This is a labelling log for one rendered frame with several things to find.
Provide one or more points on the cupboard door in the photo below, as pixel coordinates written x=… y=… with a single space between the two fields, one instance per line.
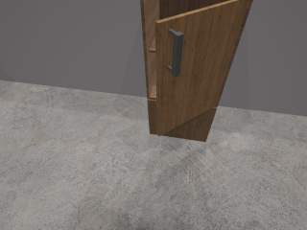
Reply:
x=209 y=37

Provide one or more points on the handle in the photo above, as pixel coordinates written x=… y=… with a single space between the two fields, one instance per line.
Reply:
x=176 y=53

